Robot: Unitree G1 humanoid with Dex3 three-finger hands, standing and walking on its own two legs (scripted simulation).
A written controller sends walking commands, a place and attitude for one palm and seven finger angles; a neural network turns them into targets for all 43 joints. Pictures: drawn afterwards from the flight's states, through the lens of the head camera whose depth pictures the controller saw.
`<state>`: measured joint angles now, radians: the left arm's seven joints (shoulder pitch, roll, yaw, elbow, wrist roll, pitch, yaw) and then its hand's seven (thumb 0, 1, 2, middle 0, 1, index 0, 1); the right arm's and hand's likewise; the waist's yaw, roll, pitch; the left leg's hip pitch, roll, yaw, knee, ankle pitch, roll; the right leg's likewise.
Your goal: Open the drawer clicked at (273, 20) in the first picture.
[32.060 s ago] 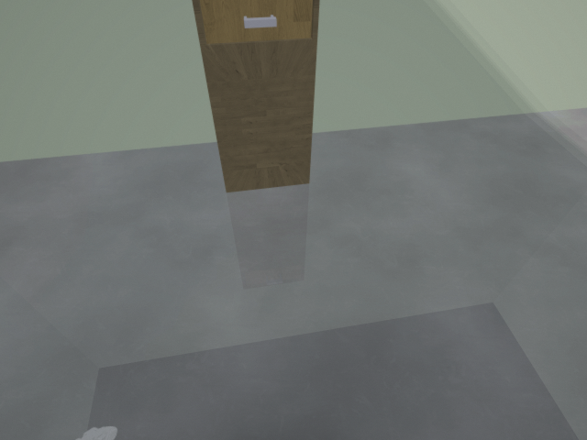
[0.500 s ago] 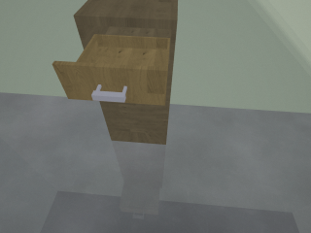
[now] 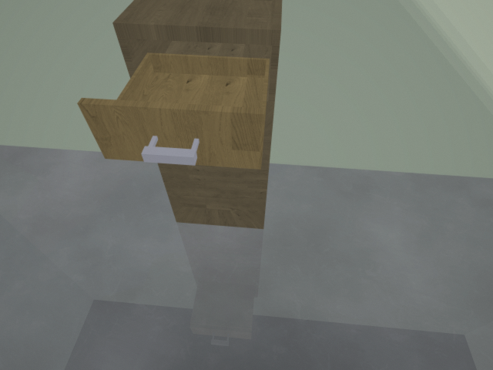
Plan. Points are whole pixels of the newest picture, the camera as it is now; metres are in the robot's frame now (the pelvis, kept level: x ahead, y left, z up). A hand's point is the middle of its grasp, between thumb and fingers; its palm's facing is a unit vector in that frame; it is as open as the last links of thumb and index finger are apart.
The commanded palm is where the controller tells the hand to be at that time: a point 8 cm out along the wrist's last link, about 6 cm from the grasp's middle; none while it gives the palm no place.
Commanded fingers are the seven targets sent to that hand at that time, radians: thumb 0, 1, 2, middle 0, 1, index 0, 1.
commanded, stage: look to check the result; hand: left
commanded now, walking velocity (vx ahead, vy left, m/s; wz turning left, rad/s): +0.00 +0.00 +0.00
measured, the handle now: (172, 148) +0.53 +0.19 +0.03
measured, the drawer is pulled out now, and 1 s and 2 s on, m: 0.29 0.29 0.29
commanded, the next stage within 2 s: stand and wait in 0.06 s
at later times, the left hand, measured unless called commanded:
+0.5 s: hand out of the picture +0.01 +0.17 -0.17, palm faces +0.05 -0.98 -0.20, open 7.4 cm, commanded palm none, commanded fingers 0.00 0.90 0.90 -0.20 -0.30 -0.20 -0.30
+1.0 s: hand out of the picture +0.02 +0.16 -0.17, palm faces +0.05 -0.98 -0.21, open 7.4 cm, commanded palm none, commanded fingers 0.00 0.90 0.90 -0.20 -0.30 -0.20 -0.30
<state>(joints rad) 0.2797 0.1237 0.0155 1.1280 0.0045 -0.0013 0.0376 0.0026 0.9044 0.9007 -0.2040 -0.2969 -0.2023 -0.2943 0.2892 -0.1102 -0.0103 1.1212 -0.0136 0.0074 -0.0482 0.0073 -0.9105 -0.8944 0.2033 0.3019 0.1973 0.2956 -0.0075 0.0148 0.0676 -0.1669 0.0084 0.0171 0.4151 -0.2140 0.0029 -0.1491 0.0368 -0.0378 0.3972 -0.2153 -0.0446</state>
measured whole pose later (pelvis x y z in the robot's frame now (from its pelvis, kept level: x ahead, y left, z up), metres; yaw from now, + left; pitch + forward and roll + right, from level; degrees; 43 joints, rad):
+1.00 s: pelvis +0.02 -0.01 +0.00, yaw +0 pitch -2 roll +0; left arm 0.25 0.14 0.02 1.13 0.00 -0.01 0.04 0.00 0.90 0.90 -0.20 -0.30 -0.20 -0.29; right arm 0.27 -0.14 -0.01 1.13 -0.01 0.01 -0.05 0.01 -0.91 -0.89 0.20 0.30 0.20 0.30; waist -0.01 0.02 0.07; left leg -0.13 0.02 0.01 0.38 -0.22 -0.02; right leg -0.11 0.05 -0.05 0.37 -0.23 -0.06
